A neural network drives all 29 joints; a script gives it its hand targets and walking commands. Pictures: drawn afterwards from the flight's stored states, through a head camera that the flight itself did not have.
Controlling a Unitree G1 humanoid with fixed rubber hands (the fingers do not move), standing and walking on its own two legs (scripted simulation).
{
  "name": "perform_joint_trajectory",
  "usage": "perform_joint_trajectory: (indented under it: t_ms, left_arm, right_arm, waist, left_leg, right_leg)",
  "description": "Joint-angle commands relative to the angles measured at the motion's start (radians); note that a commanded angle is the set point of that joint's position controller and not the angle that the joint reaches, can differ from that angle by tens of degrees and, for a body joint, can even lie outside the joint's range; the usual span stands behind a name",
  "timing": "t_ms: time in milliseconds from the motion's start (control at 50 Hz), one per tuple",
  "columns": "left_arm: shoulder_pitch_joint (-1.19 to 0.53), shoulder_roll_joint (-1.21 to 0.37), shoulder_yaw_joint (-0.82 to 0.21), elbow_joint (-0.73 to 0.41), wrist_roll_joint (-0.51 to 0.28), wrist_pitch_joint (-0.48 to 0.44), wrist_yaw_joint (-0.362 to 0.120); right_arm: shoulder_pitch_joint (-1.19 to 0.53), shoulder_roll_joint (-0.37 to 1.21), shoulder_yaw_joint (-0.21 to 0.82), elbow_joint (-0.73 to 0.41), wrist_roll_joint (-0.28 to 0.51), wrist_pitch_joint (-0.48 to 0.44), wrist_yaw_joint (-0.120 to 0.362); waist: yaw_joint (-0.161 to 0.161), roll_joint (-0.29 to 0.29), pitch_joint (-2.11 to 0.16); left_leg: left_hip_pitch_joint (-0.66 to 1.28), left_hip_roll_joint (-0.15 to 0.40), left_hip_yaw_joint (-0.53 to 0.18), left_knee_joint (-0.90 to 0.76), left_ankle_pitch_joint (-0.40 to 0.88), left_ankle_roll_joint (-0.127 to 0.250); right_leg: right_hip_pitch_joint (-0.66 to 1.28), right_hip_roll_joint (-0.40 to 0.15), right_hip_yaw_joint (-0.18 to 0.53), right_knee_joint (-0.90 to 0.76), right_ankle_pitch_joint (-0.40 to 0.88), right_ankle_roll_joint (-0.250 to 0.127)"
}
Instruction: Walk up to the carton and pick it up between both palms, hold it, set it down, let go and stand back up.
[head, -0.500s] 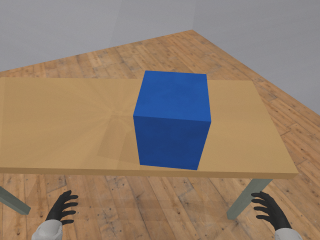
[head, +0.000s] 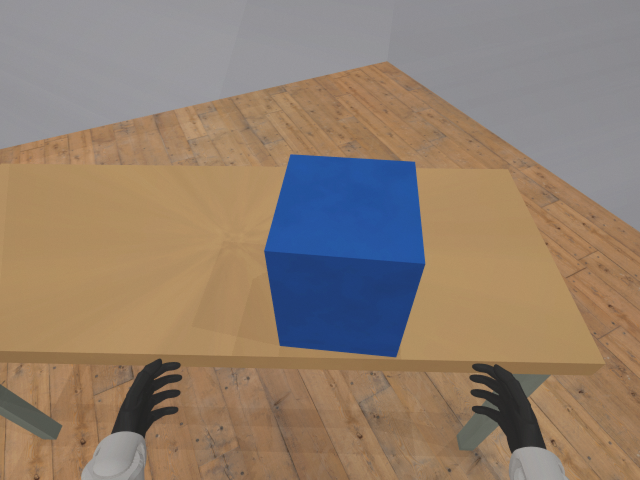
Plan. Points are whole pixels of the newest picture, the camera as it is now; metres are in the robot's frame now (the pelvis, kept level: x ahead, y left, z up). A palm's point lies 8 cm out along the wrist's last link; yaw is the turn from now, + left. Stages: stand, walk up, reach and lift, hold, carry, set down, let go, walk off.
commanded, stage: reach and lift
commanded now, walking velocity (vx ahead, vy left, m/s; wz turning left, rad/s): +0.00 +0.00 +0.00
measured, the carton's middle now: (344, 258) +0.45 -0.02 -0.02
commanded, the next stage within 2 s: none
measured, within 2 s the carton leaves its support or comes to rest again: neither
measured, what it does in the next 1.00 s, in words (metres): stands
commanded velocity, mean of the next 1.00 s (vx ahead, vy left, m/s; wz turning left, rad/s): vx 0.00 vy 0.00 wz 0.00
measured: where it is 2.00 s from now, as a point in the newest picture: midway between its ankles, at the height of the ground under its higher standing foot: outside the picture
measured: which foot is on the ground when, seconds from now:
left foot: down 0.00-1.00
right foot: down 0.00-1.00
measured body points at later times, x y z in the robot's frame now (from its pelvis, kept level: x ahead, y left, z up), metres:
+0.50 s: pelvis +0.01 +0.02 +0.00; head -0.01 +0.04 +0.45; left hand +0.20 +0.24 +0.00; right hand +0.20 -0.17 +0.00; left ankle -0.01 +0.14 -0.75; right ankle +0.03 -0.10 -0.75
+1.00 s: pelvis +0.02 +0.01 +0.00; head +0.02 +0.03 +0.45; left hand +0.28 +0.22 +0.03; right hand +0.26 -0.18 +0.03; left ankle -0.01 +0.14 -0.75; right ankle +0.03 -0.10 -0.75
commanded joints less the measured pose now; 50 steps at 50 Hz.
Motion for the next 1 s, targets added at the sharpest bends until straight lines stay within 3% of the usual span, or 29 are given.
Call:
perform_joint_trajectory:
  t_ms: [0, 120, 260, 300, 320, 400, 480, 520, 600, 680, 760, 860, 980]
  left_arm:
    - [0.069, 0.077, 0.01, -0.264, -0.029, -0.094, -0.035]
    - [0.168, 0.047, -0.029, -0.362, -0.04, -0.161, -0.038]
    - [0.191, 0.021, -0.083, -0.462, -0.056, -0.228, -0.024]
    - [0.198, 0.008, -0.094, -0.451, -0.057, -0.232, -0.022]
    - [0.199, 0.004, -0.095, -0.46, -0.059, -0.236, -0.019]
    - [0.145, 0.0, -0.112, -0.47, -0.076, -0.235, 0.0]
    - [0.058, 0.013, -0.114, -0.455, -0.092, -0.195, 0.018]
    - [-0.002, 0.016, -0.119, -0.472, -0.108, -0.17, 0.03]
    - [-0.113, 0.031, -0.144, -0.547, -0.145, -0.135, 0.059]
    - [-0.162, 0.03, -0.14, -0.546, -0.159, -0.089, 0.066]
    - [-0.173, 0.025, -0.095, -0.507, -0.145, -0.016, 0.057]
    - [-0.234, 0.019, -0.038, -0.57, -0.105, 0.059, 0.034]
    - [-0.309, 0.011, 0.005, -0.616, -0.089, 0.122, 0.023]
  right_arm:
    - [0.103, -0.015, 0.042, -0.23, 0.044, -0.057, -0.035]
    - [0.131, -0.01, 0.041, -0.272, 0.07, -0.123, -0.048]
    - [0.128, 0.0, 0.032, -0.342, 0.096, -0.165, -0.037]
    - [0.13, 0.003, 0.037, -0.32, 0.102, -0.159, -0.033]
    - [0.127, 0.01, 0.045, -0.346, 0.106, -0.156, -0.033]
    - [0.079, 0.001, 0.028, -0.392, 0.112, -0.129, -0.024]
    - [0.005, 0.002, 0.018, -0.407, 0.105, -0.06, -0.026]
    - [-0.034, -0.007, -0.003, -0.417, 0.09, -0.018, -0.025]
    - [-0.136, -0.019, -0.023, -0.511, 0.089, 0.037, -0.025]
    - [-0.166, -0.028, -0.013, -0.552, 0.085, 0.091, -0.025]
    - [-0.194, -0.028, -0.004, -0.569, 0.102, 0.144, -0.036]
    - [-0.221, -0.05, 0.004, -0.56, 0.136, 0.179, -0.059]
    - [-0.317, -0.079, -0.008, -0.58, 0.148, 0.193, -0.078]
  waist:
    - [0.003, 0.043, -0.093]
    - [0.001, 0.092, -0.113]
    - [0.005, 0.14, -0.099]
    - [0.0, 0.133, -0.073]
    - [0.013, 0.131, -0.075]
    - [0.014, 0.12, -0.06]
    - [0.018, 0.115, -0.004]
    - [0.008, 0.106, 0.0]
    - [-0.007, 0.119, -0.04]
    - [-0.015, 0.102, -0.059]
    - [0.001, 0.086, -0.072]
    - [-0.002, 0.097, -0.137]
    - [-0.009, 0.09, -0.191]
  left_leg:
    - [0.02, -0.071, 0.075, -0.031, 0.189, -0.012]
    - [0.072, -0.068, 0.049, 0.004, 0.385, -0.051]
    - [0.053, -0.049, 0.032, 0.004, 0.383, -0.078]
    - [0.034, -0.042, 0.029, 0.001, 0.332, -0.076]
    - [0.032, -0.046, 0.034, -0.007, 0.314, -0.073]
    - [-0.031, -0.034, 0.018, -0.03, 0.172, -0.06]
    - [-0.112, -0.029, 0.017, -0.067, 0.014, -0.042]
    - [-0.136, -0.021, 0.01, -0.084, -0.064, -0.036]
    - [-0.186, -0.012, 0.006, -0.085, -0.097, -0.032]
    - [-0.172, -0.017, 0.025, -0.073, -0.069, -0.019]
    - [-0.158, -0.024, 0.032, -0.069, -0.024, -0.006]
    - [-0.049, -0.038, 0.036, -0.018, 0.219, -0.025]
    - [0.008, -0.044, 0.035, 0.006, 0.333, -0.033]
  right_leg:
    - [0.129, -0.034, 0.047, -0.08, 0.129, 0.033]
    - [0.128, -0.001, 0.032, -0.076, 0.21, 0.02]
    - [0.116, 0.015, 0.026, -0.077, 0.15, -0.011]
    - [0.112, 0.013, 0.027, -0.078, 0.114, -0.014]
    - [0.11, 0.01, 0.03, -0.083, 0.098, -0.015]
    - [0.098, 0.011, 0.033, -0.073, 0.011, -0.019]
    - [0.082, -0.009, 0.047, -0.077, -0.102, -0.015]
    - [0.075, -0.01, 0.05, -0.075, -0.142, -0.016]
    - [0.074, -0.015, 0.053, -0.054, -0.14, -0.01]
    - [0.061, -0.028, 0.058, -0.05, -0.111, -0.001]
    - [0.087, -0.036, 0.067, -0.045, -0.05, 0.012]
    - [0.117, -0.024, 0.055, -0.035, 0.158, 0.026]
    - [0.119, -0.014, 0.048, -0.023, 0.291, 0.04]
